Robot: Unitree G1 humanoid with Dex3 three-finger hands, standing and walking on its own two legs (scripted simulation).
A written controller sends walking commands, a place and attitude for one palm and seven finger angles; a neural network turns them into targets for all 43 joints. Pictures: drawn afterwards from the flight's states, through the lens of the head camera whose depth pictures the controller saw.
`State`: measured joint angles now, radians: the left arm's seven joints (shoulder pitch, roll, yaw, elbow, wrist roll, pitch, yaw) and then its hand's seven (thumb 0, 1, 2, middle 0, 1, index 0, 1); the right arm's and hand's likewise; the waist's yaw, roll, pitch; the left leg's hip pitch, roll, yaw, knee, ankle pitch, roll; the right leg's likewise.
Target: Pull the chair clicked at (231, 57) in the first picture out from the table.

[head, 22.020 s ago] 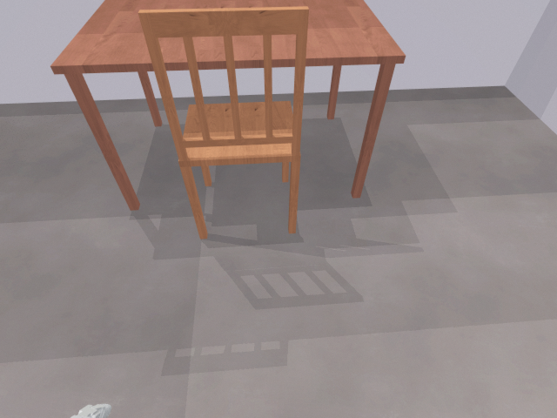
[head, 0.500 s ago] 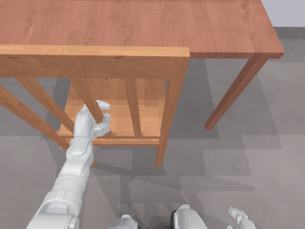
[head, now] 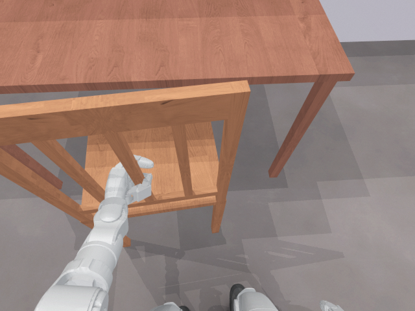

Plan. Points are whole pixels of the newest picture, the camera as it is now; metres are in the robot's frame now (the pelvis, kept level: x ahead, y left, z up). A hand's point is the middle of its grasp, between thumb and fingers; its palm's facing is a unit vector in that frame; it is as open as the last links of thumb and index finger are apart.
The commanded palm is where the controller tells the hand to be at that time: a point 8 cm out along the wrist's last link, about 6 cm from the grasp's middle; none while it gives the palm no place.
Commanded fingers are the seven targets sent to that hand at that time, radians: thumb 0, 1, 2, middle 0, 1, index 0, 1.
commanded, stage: step backward, pulling the chair out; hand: left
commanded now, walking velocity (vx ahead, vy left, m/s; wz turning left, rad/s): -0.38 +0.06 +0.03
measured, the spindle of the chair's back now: (135, 172) +0.39 +0.15 -0.05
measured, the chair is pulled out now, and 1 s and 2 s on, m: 0.08 0.20 0.31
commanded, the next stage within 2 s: none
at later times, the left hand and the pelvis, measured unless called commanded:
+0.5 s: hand (152, 232) +0.27 +0.11 -0.06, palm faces +0.07 -0.99 -0.15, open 5.3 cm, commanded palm +0.27 +0.16 -0.06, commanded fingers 0.00 0.90 0.90 -0.50 -1.45 -0.50 -1.45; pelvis -0.07 -0.02 +0.00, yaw +2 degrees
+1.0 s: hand (151, 242) +0.25 +0.11 -0.07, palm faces +0.04 -0.98 -0.18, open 5.4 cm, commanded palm +0.24 +0.16 -0.06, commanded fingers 0.00 0.90 0.90 -0.50 -1.45 -0.50 -1.45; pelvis -0.11 -0.01 -0.01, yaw +2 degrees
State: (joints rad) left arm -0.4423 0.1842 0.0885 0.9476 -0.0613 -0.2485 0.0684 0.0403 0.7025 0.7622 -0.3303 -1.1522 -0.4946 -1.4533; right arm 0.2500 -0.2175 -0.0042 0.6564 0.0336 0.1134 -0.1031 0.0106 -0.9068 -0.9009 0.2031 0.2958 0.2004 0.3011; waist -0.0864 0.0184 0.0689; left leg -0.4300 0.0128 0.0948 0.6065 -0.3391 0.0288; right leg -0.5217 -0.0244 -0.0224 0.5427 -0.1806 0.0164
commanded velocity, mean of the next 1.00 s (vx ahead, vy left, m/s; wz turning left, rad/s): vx -0.38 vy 0.02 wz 0.01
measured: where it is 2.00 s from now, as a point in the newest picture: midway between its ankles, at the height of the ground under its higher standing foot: outside the picture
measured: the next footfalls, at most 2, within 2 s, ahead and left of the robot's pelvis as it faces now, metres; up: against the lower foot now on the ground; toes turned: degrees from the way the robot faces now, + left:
right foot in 1.22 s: -0.04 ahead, -0.15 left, +0.00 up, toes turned -2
right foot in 1.74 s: -0.13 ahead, -0.15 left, +0.00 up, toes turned -4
